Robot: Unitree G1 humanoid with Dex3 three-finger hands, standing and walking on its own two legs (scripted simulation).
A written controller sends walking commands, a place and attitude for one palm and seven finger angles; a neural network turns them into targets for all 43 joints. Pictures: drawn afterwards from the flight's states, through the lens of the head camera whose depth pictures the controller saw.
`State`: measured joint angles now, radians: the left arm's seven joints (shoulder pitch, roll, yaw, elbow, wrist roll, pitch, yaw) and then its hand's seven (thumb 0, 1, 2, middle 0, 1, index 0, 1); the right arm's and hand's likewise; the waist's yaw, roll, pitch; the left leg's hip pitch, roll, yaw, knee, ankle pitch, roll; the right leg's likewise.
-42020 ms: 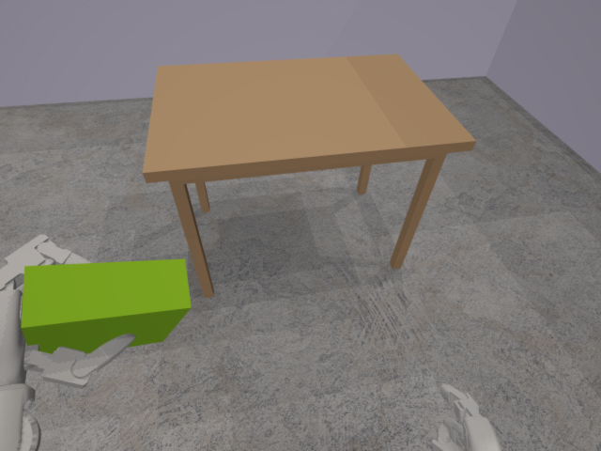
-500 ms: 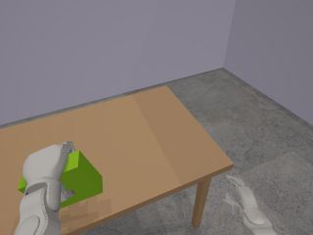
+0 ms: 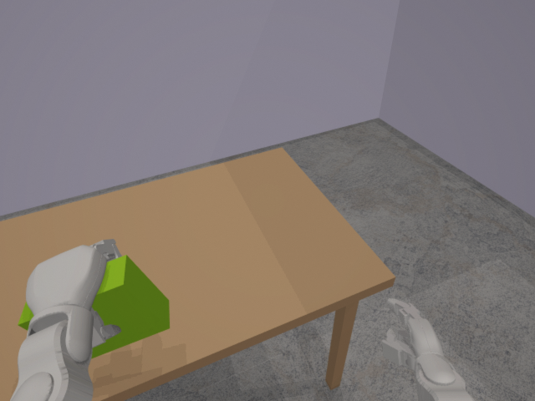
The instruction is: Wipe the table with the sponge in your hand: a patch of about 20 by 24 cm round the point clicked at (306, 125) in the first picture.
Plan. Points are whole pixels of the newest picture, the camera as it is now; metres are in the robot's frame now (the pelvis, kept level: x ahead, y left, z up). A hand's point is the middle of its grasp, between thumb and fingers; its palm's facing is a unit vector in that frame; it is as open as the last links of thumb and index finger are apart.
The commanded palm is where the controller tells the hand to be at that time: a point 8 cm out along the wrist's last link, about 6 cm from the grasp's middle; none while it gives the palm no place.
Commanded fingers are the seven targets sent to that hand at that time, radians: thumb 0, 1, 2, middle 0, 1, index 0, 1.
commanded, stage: bring the sponge back beside the body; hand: left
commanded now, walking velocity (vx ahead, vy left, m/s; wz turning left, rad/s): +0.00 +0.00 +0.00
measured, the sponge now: (112, 317) +0.19 +0.28 +0.05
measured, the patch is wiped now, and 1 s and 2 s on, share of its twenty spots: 1.00 1.00 1.00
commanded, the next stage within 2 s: step back with the hand held close in 0.40 s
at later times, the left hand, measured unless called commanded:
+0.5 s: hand (91, 298) +0.19 +0.29 +0.11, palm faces +0.15 -0.18 -0.97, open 9.5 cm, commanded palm +0.15 +0.28 +0.17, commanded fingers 0.00 0.10 1.30 -1.20 -1.60 -1.20 -1.60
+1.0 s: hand (85, 282) +0.19 +0.28 +0.14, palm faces +0.35 -0.85 -0.41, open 9.5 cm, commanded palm +0.14 +0.31 +0.17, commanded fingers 0.00 0.10 1.30 -1.20 -1.60 -1.20 -1.60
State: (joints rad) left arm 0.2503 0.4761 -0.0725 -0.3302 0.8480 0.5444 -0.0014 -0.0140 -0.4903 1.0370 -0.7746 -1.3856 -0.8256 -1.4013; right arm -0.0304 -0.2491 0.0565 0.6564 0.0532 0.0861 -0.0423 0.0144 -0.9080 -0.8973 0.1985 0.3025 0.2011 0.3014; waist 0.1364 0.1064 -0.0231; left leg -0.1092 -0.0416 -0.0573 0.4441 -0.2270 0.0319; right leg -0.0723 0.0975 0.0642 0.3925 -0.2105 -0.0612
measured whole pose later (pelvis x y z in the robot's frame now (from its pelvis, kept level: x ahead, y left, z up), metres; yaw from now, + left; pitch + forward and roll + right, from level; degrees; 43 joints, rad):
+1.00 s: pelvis -0.02 +0.03 -0.01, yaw +1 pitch +2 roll -2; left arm 0.52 0.42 0.35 -0.56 -0.06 -0.06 0.12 -0.02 -0.49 1.04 -0.77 -1.39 -0.82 -1.40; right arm 0.28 -0.24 0.00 0.59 0.02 -0.01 -0.08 0.02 -0.91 -0.90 0.20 0.30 0.20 0.30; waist -0.01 -0.02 -0.05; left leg -0.38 -0.07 -0.05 0.61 -0.26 0.07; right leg -0.34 0.08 0.05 0.55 -0.25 -0.01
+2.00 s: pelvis -0.18 +0.03 -0.02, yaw -3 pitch +3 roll -4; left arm 0.49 0.42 0.36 -0.62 -0.05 -0.18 0.10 -0.02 -0.50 1.04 -0.78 -1.39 -0.83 -1.40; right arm 0.25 -0.23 0.01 0.61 0.02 -0.02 -0.08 0.01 -0.91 -0.90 0.20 0.30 0.20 0.30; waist -0.01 -0.04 -0.07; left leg -0.44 0.00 0.00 0.73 -0.19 0.01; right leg -0.31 0.03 0.01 0.61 -0.31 0.03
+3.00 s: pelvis -0.44 +0.02 -0.03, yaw +0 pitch -1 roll -1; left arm 0.46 0.35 0.30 -0.55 -0.05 -0.11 0.12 -0.02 -0.50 1.04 -0.78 -1.39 -0.83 -1.40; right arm 0.26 -0.21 0.03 0.65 0.01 -0.11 -0.07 0.02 -0.91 -0.90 0.20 0.30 0.20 0.30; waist 0.00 -0.03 -0.08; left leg -0.35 0.04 0.04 0.73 -0.45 0.07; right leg -0.47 -0.01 -0.10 0.72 -0.33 -0.05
